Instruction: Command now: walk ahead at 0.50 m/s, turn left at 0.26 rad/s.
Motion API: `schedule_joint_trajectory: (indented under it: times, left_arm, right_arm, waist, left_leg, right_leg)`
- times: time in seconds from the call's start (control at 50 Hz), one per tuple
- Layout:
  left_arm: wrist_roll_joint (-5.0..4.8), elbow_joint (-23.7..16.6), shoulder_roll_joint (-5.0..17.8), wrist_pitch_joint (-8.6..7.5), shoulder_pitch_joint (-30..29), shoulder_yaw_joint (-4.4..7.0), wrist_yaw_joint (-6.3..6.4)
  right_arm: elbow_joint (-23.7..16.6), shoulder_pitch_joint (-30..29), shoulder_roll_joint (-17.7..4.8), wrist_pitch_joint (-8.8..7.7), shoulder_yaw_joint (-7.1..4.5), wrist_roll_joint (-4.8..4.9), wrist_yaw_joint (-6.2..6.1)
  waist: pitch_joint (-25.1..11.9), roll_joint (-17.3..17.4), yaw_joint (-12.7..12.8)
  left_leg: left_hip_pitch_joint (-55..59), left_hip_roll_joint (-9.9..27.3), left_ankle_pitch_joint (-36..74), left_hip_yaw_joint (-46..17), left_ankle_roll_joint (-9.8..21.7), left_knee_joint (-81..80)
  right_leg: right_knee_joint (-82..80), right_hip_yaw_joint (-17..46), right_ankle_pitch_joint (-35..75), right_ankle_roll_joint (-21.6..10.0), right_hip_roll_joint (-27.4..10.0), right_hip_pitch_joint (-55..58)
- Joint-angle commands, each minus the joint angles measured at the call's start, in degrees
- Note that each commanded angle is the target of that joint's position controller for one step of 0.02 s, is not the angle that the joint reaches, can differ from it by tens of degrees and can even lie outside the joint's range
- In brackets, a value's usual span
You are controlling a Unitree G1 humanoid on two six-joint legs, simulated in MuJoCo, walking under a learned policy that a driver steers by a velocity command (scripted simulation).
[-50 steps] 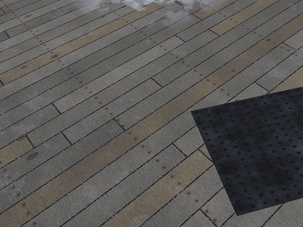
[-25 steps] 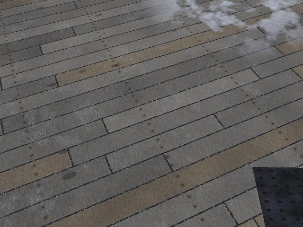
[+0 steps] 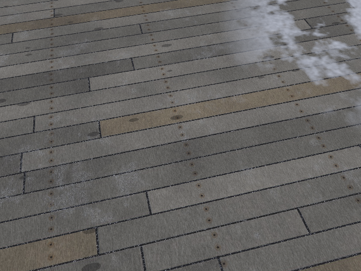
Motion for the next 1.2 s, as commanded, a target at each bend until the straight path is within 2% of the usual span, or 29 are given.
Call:
schedule_joint_trajectory:
  times: [0.02,0.08,0.14,0.26,0.34,0.4,0.44,0.46,0.48,0.5,0.52,0.54,0.56,0.58,0.64,0.68,0.74,0.9,0.96,0.98,1.0,1.02,1.04,1.06,1.08,1.1,1.14,1.16,1.2]
  left_arm:
    - [-0.51,0.1,6.0,0.07,8.7,2.37,-0.10]
    - [-1.14,2.7,5.7,-1.14,10.9,2.10,-0.14]
    - [-1.86,4.7,5.9,-2.14,13.5,2.19,-0.45]
    - [-2.11,7.8,6.1,-1.54,17.6,2.26,-0.61]
    - [-1.78,9.8,7.5,-1.13,20.5,2.52,-0.44]
    - [-1.61,10.7,8.5,-0.57,19.9,2.68,-0.03]
    - [-1.95,10.9,7.8,-0.11,19.4,2.33,0.13]
    - [-2.00,8.6,5.4,-0.21,18.8,1.49,0.16]
    - [-3.07,7.9,1.0,0.00,25.1,0.82,-0.02]
    - [-1.32,8.7,7.3,0.59,20.0,2.34,0.44]
    - [-1.46,7.5,6.4,0.30,16.4,2.38,-0.07]
    - [-1.67,7.5,5.0,0.22,15.1,2.01,-0.34]
    - [-1.12,7.8,4.3,0.77,15.1,2.00,-0.54]
    - [-0.60,8.3,3.4,1.45,16.7,1.67,-0.90]
    - [-0.32,8.2,2.9,2.42,13.9,1.77,-1.69]
    - [-0.14,6.7,2.5,2.61,9.3,1.66,-1.89]
    - [-0.43,4.9,2.2,2.59,2.7,1.39,-1.95]
    - [-0.82,0.7,2.3,1.81,-9.0,0.69,-1.76]
    - [-0.76,2.1,3.5,1.13,-3.5,1.39,-1.06]
    - [-0.53,4.7,4.2,0.68,4.2,1.98,-0.56]
    - [0.36,8.0,6.6,0.09,14.5,3.00,0.11]
    - [1.82,9.0,13.4,-0.08,22.5,4.84,0.74]
    - [-0.19,9.4,13.3,0.71,21.9,5.03,0.15]
    - [-1.56,8.7,10.9,1.02,15.3,4.46,-0.05]
    - [-1.70,8.0,6.9,0.83,10.4,3.45,-0.25]
    - [-1.51,8.2,4.4,0.46,8.4,2.74,-0.33]
    - [-1.58,9.7,1.9,-0.43,8.7,1.89,-0.29]
    - [-1.74,10.4,3.1,-0.83,9.8,2.21,-0.17]
    - [-2.00,11.6,4.4,-1.46,11.5,2.58,-0.18]
  right_arm:
    - [-4.2,-0.7,-4.3,-0.68,-0.22,-0.72,0.59]
    - [-4.3,-1.4,-3.3,0.50,0.19,-1.72,1.62]
    - [-5.1,-5.0,-2.7,0.93,0.50,-1.96,2.07]
    - [-9.2,-19.1,0.3,0.45,2.62,-1.48,2.80]
    - [-10.4,-23.3,-0.6,0.14,2.78,-1.10,2.39]
    - [-9.7,-20.5,-1.8,-0.29,2.23,-1.43,1.70]
    - [-4.6,-6.2,-4.1,-1.25,0.91,-2.47,0.71]
    - [-3.1,4.1,-8.8,-1.61,-0.33,-3.60,-0.03]
    - [-2.4,4.8,-13.5,-0.95,-1.69,-2.76,-0.15]
    - [-2.9,0.9,-9.2,-0.47,-1.02,-0.60,0.13]
    - [-3.5,-4.2,-6.2,-0.60,-0.10,-0.33,0.30]
    - [-3.3,-6.5,-3.8,-0.99,0.50,-0.56,0.59]
    - [-2.9,-6.9,-2.9,-1.38,0.84,-0.35,0.60]
    - [-2.3,-7.2,-2.7,-1.65,0.83,-0.25,0.40]
    - [-0.2,-4.8,-2.9,-2.80,0.70,0.11,0.32]
    - [1.2,-2.4,-3.8,-2.91,0.40,0.33,0.30]
    - [2.9,0.3,-3.0,-2.74,0.64,0.31,0.41]
    - [7.2,6.2,-4.0,-2.43,0.62,-0.47,-0.37]
    - [7.8,4.1,-5.2,-2.20,0.38,-0.71,-0.83]
    - [7.9,3.1,-5.4,-1.95,0.34,-0.57,-0.80]
    - [7.4,2.7,-4.6,-1.95,0.70,-0.27,-0.78]
    - [5.1,7.0,0.8,-2.14,2.11,1.76,-0.21]
    - [5.9,7.8,-1.6,-2.11,1.20,1.01,-0.31]
    - [5.1,2.9,-3.7,-1.83,0.34,-0.03,-0.40]
    - [4.2,-0.3,-2.7,-2.15,0.60,-0.17,0.00]
    - [4.3,-1.4,-1.4,-1.99,0.70,-0.17,0.21]
    - [5.1,-0.5,-0.1,-0.51,0.86,-1.65,0.71]
    - [5.1,0.4,1.1,-0.01,1.07,-1.65,1.15]
    - [4.2,-2.9,0.8,0.55,1.01,-1.56,1.60]
  waist:
    - [-2.6,-1.9,4.1]
    - [-2.1,-7.5,2.7]
    - [-1.3,-6.5,2.6]
    - [1.4,-6.3,5.4]
    - [2.0,-6.3,6.3]
    - [0.9,-6.0,4.1]
    - [-7.2,-2.9,-1.9]
    - [-14.7,3.8,-5.6]
    - [-19.3,16.6,-2.1]
    - [-12.2,5.3,-1.8]
    - [-5.3,3.6,0.3]
    - [-2.6,2.0,1.8]
    - [-1.2,2.2,2.9]
    - [-1.6,4.7,4.2]
    - [0.0,2.8,4.8]
    - [1.2,2.4,4.1]
    - [2.9,1.7,2.8]
    - [4.4,2.5,0.1]
    - [1.6,3.3,3.5]
    - [-2.4,2.4,7.0]
    - [-8.5,0.6,10.8]
    - [-17.6,-10.4,10.8]
    - [-20.7,-12.4,10.0]
    - [-10.8,-6.4,7.4]
    - [-4.6,-3.7,5.9]
    - [-1.1,-3.3,4.3]
    - [1.2,-4.5,2.0]
    - [-0.7,-5.7,1.3]
    - [0.7,-4.7,1.2]
  left_leg:
    - [-23.1,5.7,6.4,0.3,-0.4,13.0]
    - [-20.0,7.2,7.6,2.2,-1.8,8.7]
    - [-23.8,8.1,10.5,4.1,-2.7,5.9]
    - [-24.0,10.7,21.5,10.2,-4.3,-12.2]
    - [-20.3,9.4,21.5,11.7,-2.6,-19.6]
    - [-14.0,7.1,16.8,12.4,-0.1,-23.7]
    - [5.5,6.1,18.0,12.0,2.7,-28.4]
    - [19.5,19.9,12.9,-3.0,5.9,-29.6]
    - [29.4,32.2,9.6,-28.2,12.7,-37.0]
    - [23.5,29.0,6.1,-26.1,11.0,-38.7]
    - [15.9,26.6,9.3,-18.0,9.7,-40.0]
    - [10.4,23.9,15.1,-12.6,8.4,-42.0]
    - [6.7,21.4,19.1,-8.2,7.0,-43.2]
    - [3.7,20.6,19.6,-6.3,7.2,-44.7]
    - [2.8,18.7,24.2,-1.9,7.5,-47.5]
    - [4.2,18.7,25.1,-0.4,7.8,-48.9]
    - [6.2,17.6,28.1,2.1,7.4,-49.4]
    - [15.4,19.5,39.8,4.7,6.2,-45.3]
    - [17.1,19.7,57.2,6.3,4.5,-36.8]
    - [16.0,18.1,61.9,7.8,3.5,-27.8]
    - [8.4,15.6,54.4,9.7,2.3,-15.5]
    - [-11.6,8.7,28.5,13.3,-0.6,6.6]
    - [-21.3,2.0,-4.4,7.9,-0.4,18.0]
    - [-25.3,6.3,-0.2,4.1,0.4,20.5]
    - [-25.1,8.7,4.6,4.5,0.5,17.6]
    - [-23.0,10.7,7.2,5.0,0.5,13.7]
    - [-17.5,12.1,9.4,5.7,-0.5,9.9]
    - [-17.0,11.7,10.2,6.7,-1.1,9.3]
    - [-19.9,12.9,13.4,7.5,-2.2,6.7]
  right_leg:
    - [-18.8,27.9,-8.2,-8.5,-18.9,21.5]
    - [-20.4,17.6,7.0,-7.7,-14.5,17.4]
    - [-22.1,12.6,13.8,-8.3,-13.4,19.0]
    - [-24.6,5.9,17.4,-7.9,-11.0,18.9]
    - [-22.2,5.8,21.6,-7.3,-13.2,22.5]
    - [-15.9,5.2,33.2,-6.2,-14.4,25.6]
    - [1.7,1.5,36.9,-4.2,-10.6,21.0]
    - [19.0,-1.0,17.0,-2.9,-7.5,9.9]
    - [36.2,-1.4,-20.8,-1.3,2.5,-8.1]
    - [39.3,4.7,-18.4,-2.2,-1.0,-13.3]
    - [37.6,4.8,-13.1,-2.5,-3.2,-13.6]
    - [34.7,4.4,-9.9,-2.3,-4.9,-11.4]
    - [32.1,3.9,-8.8,-1.8,-6.1,-8.8]
    - [30.8,3.4,-8.4,-0.9,-6.5,-6.1]
    - [27.9,2.2,-4.7,0.5,-7.0,-7.5]
    - [24.4,1.6,-0.7,1.4,-7.9,-11.5]
    - [17.5,0.7,4.5,2.3,-8.2,-14.7]
    - [2.2,-2.0,6.4,-0.4,-4.9,-12.0]
    - [-1.4,-3.5,0.3,-3.3,-1.4,-1.8]
    - [-4.8,-4.6,1.1,-4.6,0.6,7.5]
    - [-5.5,-1.2,2.0,-6.7,-2.5,22.2]
    - [-6.8,22.6,-3.8,-13.0,-19.9,41.9]
    - [-15.3,40.8,-3.9,-16.4,-26.1,43.3]
    - [-16.1,32.7,-7.6,-14.6,-23.3,35.0]
    - [-18.5,25.9,-6.4,-13.2,-21.1,26.5]
    - [-20.7,20.3,-3.0,-11.0,-18.1,20.7]
    - [-22.7,13.0,6.1,-8.3,-13.9,13.7]
    - [-23.3,12.4,6.6,-9.1,-14.1,14.2]
    - [-25.6,10.2,7.2,-10.1,-13.5,13.9]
